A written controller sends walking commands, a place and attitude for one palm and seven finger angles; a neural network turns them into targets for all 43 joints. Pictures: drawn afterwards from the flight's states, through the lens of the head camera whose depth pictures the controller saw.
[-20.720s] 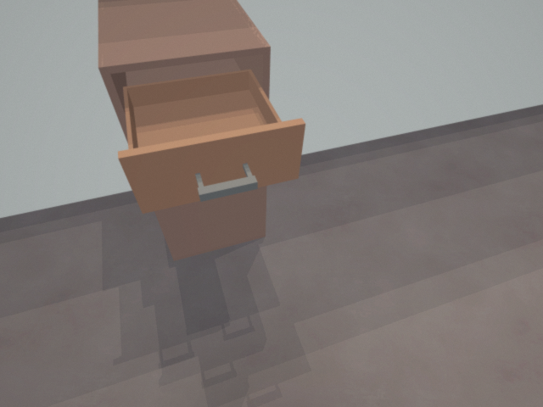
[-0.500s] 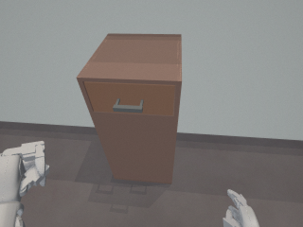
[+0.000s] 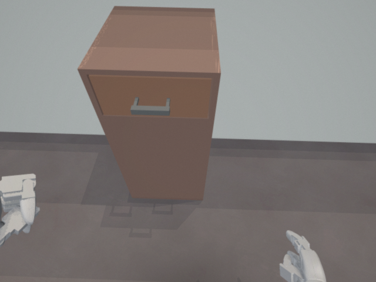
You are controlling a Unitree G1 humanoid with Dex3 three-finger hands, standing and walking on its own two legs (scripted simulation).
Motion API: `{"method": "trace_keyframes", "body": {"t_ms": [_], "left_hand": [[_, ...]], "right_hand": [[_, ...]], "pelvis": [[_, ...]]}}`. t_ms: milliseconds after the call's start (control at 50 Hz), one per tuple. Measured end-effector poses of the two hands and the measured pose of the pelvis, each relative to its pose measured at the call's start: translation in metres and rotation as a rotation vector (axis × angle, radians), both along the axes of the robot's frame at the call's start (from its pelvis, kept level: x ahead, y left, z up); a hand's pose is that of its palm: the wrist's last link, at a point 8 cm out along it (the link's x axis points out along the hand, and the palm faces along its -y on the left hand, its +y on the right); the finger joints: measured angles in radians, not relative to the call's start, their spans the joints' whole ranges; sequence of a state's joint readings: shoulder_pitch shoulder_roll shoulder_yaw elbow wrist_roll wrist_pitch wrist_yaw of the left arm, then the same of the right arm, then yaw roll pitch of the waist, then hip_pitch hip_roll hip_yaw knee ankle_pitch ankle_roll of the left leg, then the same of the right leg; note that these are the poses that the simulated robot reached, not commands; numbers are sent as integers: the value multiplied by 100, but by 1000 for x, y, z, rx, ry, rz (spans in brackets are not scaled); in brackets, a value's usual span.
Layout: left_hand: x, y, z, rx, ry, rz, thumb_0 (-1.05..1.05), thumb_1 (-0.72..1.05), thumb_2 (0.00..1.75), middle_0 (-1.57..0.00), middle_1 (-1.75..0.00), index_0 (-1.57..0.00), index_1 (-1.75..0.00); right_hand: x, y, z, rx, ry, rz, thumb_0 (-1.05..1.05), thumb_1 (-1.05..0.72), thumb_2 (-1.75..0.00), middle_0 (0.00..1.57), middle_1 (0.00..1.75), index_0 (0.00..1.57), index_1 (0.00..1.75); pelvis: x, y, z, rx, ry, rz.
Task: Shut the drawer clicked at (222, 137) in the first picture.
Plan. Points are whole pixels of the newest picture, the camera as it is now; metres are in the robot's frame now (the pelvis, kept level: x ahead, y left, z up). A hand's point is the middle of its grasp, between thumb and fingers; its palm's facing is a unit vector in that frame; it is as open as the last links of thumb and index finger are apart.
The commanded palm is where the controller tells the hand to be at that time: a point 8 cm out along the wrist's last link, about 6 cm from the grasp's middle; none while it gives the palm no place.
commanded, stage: step back with the hand held close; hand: left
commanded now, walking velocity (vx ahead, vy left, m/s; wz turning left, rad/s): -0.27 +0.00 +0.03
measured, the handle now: (151, 105) +0.60 +0.16 -0.01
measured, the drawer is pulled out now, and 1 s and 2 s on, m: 0.00 0.00 0.00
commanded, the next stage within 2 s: stop stepping back and stand still in 1.02 s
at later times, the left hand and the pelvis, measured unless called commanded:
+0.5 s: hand out of the picture +0.12 +0.25 +0.16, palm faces +0.39 -0.77 -0.50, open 3.2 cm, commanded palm +0.05 +0.29 +0.18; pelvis -0.07 +0.00 -0.01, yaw +3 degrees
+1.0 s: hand out of the picture +0.06 +0.26 +0.17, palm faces +0.38 -0.83 -0.41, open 3.3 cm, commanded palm +0.00 +0.29 +0.18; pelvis -0.13 +0.01 +0.00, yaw +0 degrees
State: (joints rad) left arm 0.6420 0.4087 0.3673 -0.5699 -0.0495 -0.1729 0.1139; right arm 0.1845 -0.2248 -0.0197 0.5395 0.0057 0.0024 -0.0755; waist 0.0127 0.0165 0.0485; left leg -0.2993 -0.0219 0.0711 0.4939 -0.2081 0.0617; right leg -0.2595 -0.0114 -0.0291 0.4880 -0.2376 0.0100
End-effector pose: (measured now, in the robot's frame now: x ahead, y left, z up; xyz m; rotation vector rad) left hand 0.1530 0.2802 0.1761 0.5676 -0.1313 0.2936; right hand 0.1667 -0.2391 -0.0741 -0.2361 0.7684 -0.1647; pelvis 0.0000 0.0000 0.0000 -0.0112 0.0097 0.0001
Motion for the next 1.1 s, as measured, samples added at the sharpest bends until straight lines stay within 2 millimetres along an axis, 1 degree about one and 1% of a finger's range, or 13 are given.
{"method": "trace_keyframes", "body": {"t_ms": [120, 220, 340, 420, 600, 700, 760, 820, 880, 920, 960, 1020, 1100], "left_hand": [[-24, 2, -1, -3, -36, 15, 2, 89, 89, -141, -160, -140, -159], [-42, 1, -3, 3, -62, 12, 2, 89, 89, -141, -160, -140, -159], [-59, 2, 1, 19, -108, 9, 1, 89, 89, -141, -160, -140, -159], [-68, 4, 2, 36, -130, 9, 1, 89, 89, -141, -160, -140, -159], [-84, 1, 1, 87, -164, 3, 1, 89, 89, -141, -160, -140, -159], [-95, -3, 3, 40, -200, -13, 1, 89, 89, -141, -160, -140, -159], [-101, 3, 2, 8, -224, -24, 1, 89, 89, -141, -160, -140, -159], [-108, 13, 0, 24, -227, -29, 1, 89, 89, -141, -160, -140, -159], [-116, 24, 3, 40, -199, -8, 1, 89, 89, -141, -160, -140, -159], [-122, 28, 7, 23, -195, 6, 1, 89, 89, -141, -160, -140, -159], [-128, 26, 10, -6, -199, 1, 2, 89, 90, -141, -160, -140, -159], [-133, 14, 12, -45, -200, -40, 2, 89, 90, -141, -160, -140, -159], [-142, -6, 13, -39, -182, -128, 2, 89, 90, -141, -160, -140, -160]], "right_hand": [[-14, 11, 0, 14, -42, 24, 1, -91, -90, 20, 30, 20, 30], [-29, 14, -1, 8, -59, 42, 1, -91, -90, 20, 30, 20, 30], [-50, 11, -3, -18, -36, 51, 1, -91, -90, 21, 30, 20, 30], [-60, 7, -5, -35, -27, 49, 1, -90, -90, 21, 30, 20, 30], [-68, 1, -10, -40, -55, 53, 1, -90, -90, 20, 30, 20, 30], [-78, 0, -9, -36, -33, 51, 1, -91, -90, 20, 30, 20, 30], [-90, 3, -5, -48, -4, 37, 1, -91, -90, 20, 30, 20, 30], [-101, 9, -4, -73, -1, 35, 1, -91, -90, 20, 30, 20, 30], [-114, 18, 1, -59, -2, 35, 1, -91, -90, 20, 30, 20, 30], [-122, 25, 5, -46, -1, 43, 1, -91, -90, 20, 30, 20, 30], [-130, 30, 9, -33, -2, 56, 1, -91, -90, 20, 30, 20, 30], [-143, 35, 12, -17, -12, 74, 1, -91, -90, 21, 30, 20, 30], [-161, 32, 10, 3, -32, 81, 1, -90, -90, 21, 30, 20, 30]], "pelvis": [[-22, 2, -4, -8, -5, 8], [-38, 2, -7, -21, -6, 17], [-52, 1, -9, -31, -5, 44], [-59, 1, -11, -34, -7, 46], [-77, -5, -20, -22, -18, 58], [-88, -4, -19, -16, -12, 63], [-93, 2, -17, -13, -2, 66], [-104, 8, -18, -27, 4, 80], [-113, 10, -11, -52, 15, 70], [-118, 11, -5, -66, 32, 52], [-123, 10, 0, -75, 50, 27], [-135, 8, 5, -79, 70, -2], [-161, 0, 4, -66, 81, -26]]}}
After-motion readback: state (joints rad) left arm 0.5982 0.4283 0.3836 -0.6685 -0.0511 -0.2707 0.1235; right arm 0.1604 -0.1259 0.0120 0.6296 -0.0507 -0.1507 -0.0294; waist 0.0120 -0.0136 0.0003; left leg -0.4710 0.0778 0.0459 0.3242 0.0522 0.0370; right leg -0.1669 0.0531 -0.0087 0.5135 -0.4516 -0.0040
